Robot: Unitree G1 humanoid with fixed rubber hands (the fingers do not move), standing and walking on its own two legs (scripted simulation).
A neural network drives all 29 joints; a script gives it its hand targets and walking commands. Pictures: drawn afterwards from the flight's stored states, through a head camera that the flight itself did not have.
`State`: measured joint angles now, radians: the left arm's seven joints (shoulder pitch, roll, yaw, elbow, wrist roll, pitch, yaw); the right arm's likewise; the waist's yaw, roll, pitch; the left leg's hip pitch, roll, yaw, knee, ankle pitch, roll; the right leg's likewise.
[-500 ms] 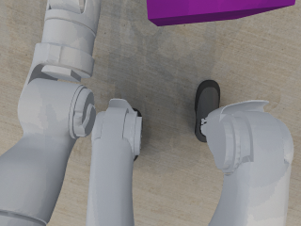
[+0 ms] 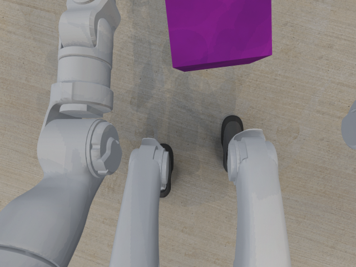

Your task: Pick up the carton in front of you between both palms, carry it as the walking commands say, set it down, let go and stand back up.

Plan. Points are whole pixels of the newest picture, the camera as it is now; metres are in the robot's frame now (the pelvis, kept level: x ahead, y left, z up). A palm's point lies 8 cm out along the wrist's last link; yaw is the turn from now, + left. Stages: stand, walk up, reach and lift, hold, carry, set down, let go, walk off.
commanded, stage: set down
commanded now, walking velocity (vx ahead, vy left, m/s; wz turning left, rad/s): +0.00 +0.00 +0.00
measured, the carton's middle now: (215, 25) +0.54 -0.10 -0.38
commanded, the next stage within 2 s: let go in 0.38 s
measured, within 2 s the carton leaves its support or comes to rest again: neither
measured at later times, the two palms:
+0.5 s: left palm out of the picture +0.57 +0.08 +0.03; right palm out of the picture +0.54 -0.32 +0.03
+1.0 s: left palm out of the picture +0.42 +0.16 +0.13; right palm out of the picture +0.37 -0.28 +0.12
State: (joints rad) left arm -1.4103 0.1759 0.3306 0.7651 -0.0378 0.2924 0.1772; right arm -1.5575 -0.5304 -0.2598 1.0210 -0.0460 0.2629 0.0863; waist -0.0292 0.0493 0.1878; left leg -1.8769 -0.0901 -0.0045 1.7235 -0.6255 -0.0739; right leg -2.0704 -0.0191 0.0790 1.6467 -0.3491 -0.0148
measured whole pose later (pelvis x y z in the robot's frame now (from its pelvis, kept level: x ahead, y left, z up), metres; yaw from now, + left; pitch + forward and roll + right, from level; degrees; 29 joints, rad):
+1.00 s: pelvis +0.08 +0.00 +0.22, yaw -6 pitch +28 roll +2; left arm -0.33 0.13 0.17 0.57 0.05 0.07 -0.02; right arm -0.37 -0.25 -0.21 0.61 -0.08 0.07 0.08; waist 0.00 0.04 -0.04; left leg -0.87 -0.02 -0.06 0.74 -0.36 -0.03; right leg -1.01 0.00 0.02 0.68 -0.15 -0.01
